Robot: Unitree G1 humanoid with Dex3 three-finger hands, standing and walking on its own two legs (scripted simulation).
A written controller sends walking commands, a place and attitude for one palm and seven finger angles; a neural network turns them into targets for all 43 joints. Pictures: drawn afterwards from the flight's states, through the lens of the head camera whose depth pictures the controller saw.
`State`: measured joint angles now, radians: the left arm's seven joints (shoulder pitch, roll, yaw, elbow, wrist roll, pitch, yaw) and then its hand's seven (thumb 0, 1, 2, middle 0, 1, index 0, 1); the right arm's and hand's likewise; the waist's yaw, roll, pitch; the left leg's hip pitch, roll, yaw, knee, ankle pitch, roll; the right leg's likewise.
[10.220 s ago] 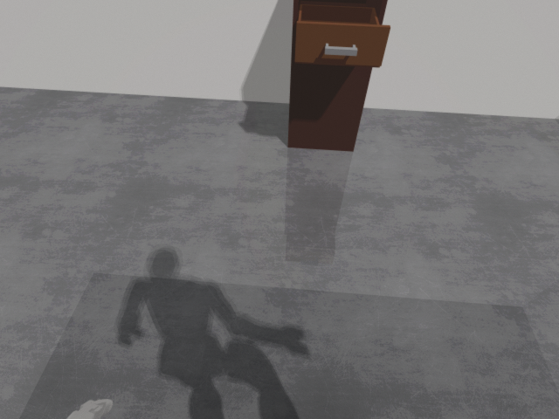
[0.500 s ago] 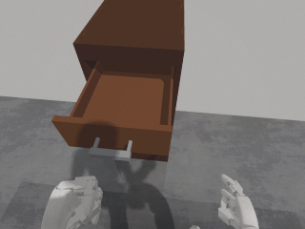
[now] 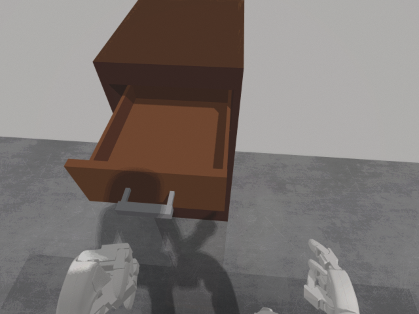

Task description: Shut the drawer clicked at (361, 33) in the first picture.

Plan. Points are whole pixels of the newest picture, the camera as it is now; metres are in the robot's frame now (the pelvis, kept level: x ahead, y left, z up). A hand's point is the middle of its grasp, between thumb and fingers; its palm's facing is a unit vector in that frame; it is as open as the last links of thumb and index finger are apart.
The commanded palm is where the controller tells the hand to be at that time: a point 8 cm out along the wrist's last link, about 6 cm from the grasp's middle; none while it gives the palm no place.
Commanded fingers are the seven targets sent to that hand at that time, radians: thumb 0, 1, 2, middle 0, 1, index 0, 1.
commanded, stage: bring the fist close to the handle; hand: left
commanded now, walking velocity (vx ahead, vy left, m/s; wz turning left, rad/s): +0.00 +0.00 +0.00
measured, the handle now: (147, 201) +0.34 +0.16 +0.00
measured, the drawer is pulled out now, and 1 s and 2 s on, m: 0.28 0.28 0.27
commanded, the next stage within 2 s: push the drawer shut in 1.32 s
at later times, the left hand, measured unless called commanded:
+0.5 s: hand (149, 265) +0.20 +0.12 +0.04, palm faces -0.05 -1.00 -0.05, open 3.3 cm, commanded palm +0.18 +0.17 +0.04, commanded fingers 0.00 0.90 0.90 -1.40 -1.60 -1.40 -1.60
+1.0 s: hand (164, 251) +0.24 +0.11 +0.00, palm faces -0.08 -1.00 -0.04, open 3.3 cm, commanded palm +0.21 +0.17 +0.00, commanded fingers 0.00 0.90 0.90 -1.40 -1.60 -1.40 -1.60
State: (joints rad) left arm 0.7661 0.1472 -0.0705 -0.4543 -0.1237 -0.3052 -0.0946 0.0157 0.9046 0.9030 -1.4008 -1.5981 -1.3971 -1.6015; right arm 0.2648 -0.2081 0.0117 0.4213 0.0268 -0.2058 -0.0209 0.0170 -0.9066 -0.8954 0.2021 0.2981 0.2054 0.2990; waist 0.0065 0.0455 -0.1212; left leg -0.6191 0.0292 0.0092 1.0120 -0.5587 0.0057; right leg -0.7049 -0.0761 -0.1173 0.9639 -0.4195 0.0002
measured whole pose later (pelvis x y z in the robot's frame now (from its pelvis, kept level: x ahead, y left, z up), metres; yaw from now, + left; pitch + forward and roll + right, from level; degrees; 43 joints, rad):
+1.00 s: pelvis -0.02 +0.00 -0.05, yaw +0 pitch +20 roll -1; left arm 0.29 0.13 -0.07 -0.04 -0.08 -0.40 -0.05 0.02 0.90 0.90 -1.40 -1.60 -1.40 -1.60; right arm 0.22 -0.23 0.01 0.45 -0.01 -0.14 0.01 0.02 -0.91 -0.90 0.20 0.30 0.21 0.30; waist -0.02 0.02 -0.15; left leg -0.96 0.02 0.01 1.24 -0.62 0.01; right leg -1.06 -0.09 -0.10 1.19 -0.47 -0.01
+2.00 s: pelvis -0.03 +0.00 -0.04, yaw +1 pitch +19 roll -1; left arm 0.04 0.17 -0.03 0.17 -0.11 -0.42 -0.06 -0.01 0.85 0.95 -1.40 -1.60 -1.40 -1.60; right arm 0.21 -0.25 0.02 0.52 0.00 -0.12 -0.01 0.01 -0.91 -0.90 0.20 0.30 0.21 0.30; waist -0.03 0.02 -0.14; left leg -0.98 0.01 0.00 1.23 -0.59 0.01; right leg -1.06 -0.10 -0.11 1.17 -0.45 -0.01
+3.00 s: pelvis -0.03 +0.00 -0.04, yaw -1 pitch +22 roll +0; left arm -0.56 0.23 0.19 0.81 -0.09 -0.49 -0.06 0.04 0.84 0.92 -1.40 -1.60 -1.40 -1.60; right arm 0.26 -0.25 0.01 0.61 -0.02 -0.05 0.00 0.01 -0.91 -0.89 0.20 0.30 0.21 0.30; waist -0.11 0.02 -0.13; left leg -1.01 0.02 0.03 1.18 -0.56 0.01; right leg -1.10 -0.08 -0.08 1.12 -0.40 -0.01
